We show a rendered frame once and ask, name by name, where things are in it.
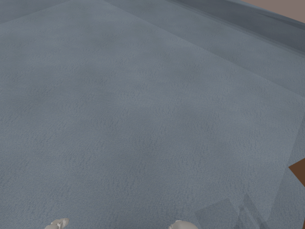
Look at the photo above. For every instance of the robot left hand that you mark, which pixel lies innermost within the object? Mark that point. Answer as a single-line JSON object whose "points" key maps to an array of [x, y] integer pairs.
{"points": [[58, 224]]}

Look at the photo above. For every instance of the cupboard door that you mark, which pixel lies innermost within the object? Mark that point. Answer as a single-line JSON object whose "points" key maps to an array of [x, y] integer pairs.
{"points": [[299, 170]]}

